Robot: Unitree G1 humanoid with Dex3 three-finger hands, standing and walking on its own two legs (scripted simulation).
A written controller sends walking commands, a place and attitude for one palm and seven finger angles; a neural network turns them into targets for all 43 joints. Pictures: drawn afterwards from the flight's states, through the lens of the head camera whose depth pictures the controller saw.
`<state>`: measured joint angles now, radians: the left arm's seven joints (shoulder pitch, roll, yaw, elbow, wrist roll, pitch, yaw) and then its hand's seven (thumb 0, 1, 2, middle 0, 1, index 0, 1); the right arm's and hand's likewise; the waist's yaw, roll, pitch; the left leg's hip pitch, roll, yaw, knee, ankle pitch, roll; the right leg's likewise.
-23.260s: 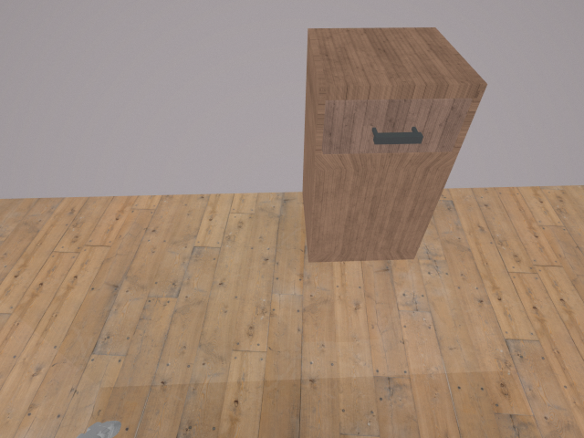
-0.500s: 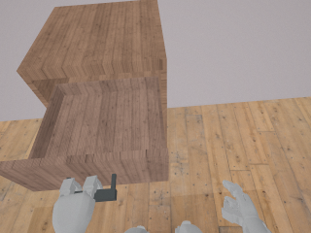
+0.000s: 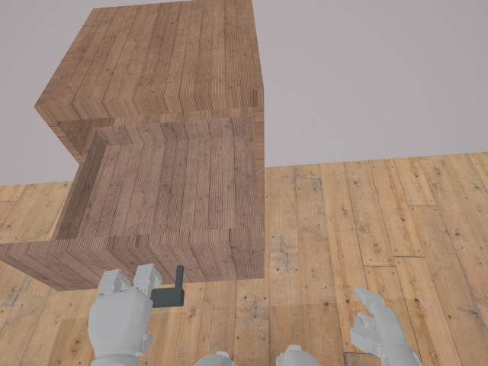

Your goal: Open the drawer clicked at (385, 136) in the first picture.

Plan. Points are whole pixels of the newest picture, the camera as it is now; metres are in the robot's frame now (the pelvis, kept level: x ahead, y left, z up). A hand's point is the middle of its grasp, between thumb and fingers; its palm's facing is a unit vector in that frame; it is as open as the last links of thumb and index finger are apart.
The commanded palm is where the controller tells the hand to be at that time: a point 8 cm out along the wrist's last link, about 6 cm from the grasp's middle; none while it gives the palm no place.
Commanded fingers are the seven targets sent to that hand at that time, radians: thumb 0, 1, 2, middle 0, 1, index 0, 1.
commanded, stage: open the thumb to release the handle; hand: left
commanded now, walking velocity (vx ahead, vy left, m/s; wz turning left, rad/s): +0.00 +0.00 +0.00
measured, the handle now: (143, 286) +0.25 +0.20 -0.03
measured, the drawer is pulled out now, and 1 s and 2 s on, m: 0.30 0.30 0.30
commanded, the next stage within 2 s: lift the hand off the handle in 0.08 s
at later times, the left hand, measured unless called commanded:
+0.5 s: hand (138, 319) +0.20 +0.20 -0.05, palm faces +0.00 -0.05 -1.00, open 13.8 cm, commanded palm +0.18 +0.21 +0.00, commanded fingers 0.00 -0.50 0.30 -0.30 -1.20 -0.30 -1.20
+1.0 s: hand (131, 313) +0.20 +0.21 -0.02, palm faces -0.01 -0.08 -1.00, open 13.5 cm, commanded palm +0.18 +0.21 +0.04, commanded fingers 0.00 -0.50 0.30 -0.30 -1.20 -0.30 -1.20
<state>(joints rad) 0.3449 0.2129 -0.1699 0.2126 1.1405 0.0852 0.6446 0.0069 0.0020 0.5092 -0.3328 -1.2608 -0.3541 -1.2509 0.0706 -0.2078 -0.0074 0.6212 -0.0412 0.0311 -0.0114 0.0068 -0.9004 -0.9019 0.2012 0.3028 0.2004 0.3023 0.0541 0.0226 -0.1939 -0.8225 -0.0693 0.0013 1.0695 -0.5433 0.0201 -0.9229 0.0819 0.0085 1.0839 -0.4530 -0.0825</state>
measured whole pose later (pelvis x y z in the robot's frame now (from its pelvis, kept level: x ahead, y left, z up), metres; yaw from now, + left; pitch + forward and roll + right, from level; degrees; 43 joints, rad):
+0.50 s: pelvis -0.01 -0.01 +0.00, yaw +1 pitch +17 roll +3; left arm 0.26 0.21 -0.18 0.29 1.13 0.11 0.67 0.00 -0.49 0.30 -0.32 -1.20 -0.32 -1.22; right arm 0.07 -0.21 -0.02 0.66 -0.03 0.03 -0.04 0.01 -0.90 -0.90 0.20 0.30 0.20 0.30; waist 0.06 0.03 -0.19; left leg -0.85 -0.07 0.00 1.08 -0.53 0.01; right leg -0.95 0.07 0.00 1.10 -0.44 -0.09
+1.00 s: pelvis -0.01 +0.00 +0.02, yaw +0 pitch +14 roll +2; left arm 0.31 0.24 -0.18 0.21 1.09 0.11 0.61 0.00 -0.49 0.30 -0.34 -1.20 -0.38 -1.21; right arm 0.06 -0.23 -0.03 0.64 -0.03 0.04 -0.04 0.01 -0.90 -0.90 0.20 0.30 0.20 0.30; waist 0.04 0.03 -0.16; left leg -0.73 -0.07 0.00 0.98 -0.50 0.02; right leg -0.83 0.08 0.01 1.00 -0.41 -0.08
